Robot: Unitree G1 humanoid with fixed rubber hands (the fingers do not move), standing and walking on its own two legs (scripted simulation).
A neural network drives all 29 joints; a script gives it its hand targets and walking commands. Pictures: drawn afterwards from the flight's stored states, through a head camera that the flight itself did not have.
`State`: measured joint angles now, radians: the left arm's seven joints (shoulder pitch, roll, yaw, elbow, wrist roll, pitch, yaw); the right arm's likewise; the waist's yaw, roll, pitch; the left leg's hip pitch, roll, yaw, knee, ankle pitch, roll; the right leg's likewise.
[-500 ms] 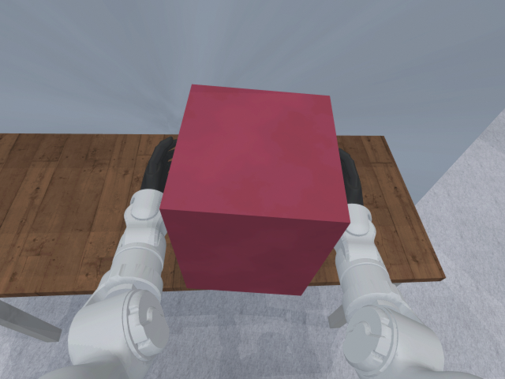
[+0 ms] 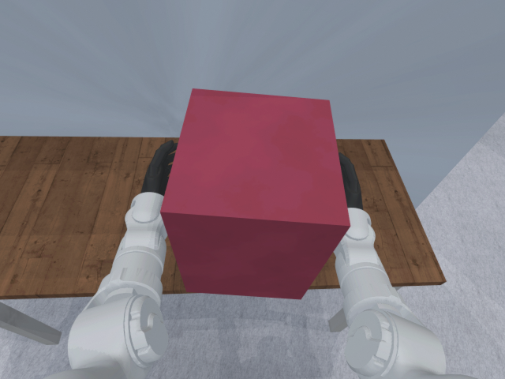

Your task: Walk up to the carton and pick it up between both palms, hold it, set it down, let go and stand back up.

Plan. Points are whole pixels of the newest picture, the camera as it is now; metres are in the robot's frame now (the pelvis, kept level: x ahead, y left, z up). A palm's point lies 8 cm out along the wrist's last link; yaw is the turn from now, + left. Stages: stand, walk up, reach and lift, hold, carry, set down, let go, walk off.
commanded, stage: reach and lift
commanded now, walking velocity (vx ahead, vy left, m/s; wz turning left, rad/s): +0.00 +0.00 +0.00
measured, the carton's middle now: (251, 204) +0.41 +0.02 +0.00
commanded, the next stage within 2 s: none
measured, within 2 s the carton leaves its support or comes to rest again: leaves its support in 0.12 s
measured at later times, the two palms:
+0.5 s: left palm (153, 179) +0.39 +0.17 +0.10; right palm (365, 193) +0.38 -0.15 +0.10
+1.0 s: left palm (142, 174) +0.37 +0.17 +0.13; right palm (370, 189) +0.36 -0.15 +0.12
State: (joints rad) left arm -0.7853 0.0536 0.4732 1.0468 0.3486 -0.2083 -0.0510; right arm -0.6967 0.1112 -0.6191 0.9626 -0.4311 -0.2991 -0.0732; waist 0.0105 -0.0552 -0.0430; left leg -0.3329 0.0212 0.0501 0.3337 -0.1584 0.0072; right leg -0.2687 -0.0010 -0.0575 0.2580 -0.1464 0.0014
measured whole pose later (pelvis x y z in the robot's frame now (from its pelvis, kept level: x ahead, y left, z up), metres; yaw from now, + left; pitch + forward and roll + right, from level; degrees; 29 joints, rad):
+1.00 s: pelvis -0.02 -0.01 +0.00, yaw +2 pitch -4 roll -1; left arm -0.66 0.00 0.33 0.52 0.29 0.27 -0.05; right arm -0.64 0.02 -0.26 0.79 -0.07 -0.03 -0.11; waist -0.02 -0.08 0.03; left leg -0.09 0.02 0.04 0.30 -0.14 0.00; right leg -0.01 0.00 -0.09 0.22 -0.15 0.00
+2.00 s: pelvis -0.03 -0.01 +0.00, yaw +2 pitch -8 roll +0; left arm -0.66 0.00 0.32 0.16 0.34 0.63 -0.08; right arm -0.68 -0.03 -0.12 0.59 0.09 0.20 -0.13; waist -0.07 -0.09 0.06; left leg -0.02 0.02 0.04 0.28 -0.13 0.00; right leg 0.03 0.00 -0.08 0.26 -0.15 -0.01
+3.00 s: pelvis -0.04 -0.01 +0.00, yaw +2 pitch -11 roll -1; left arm -0.62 0.00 0.32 0.03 0.34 0.75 -0.09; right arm -0.71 -0.07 -0.04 0.55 0.19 0.29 -0.15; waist -0.09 -0.09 0.06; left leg 0.02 0.02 0.03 0.30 -0.13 0.00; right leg 0.08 0.00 -0.09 0.25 -0.15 -0.01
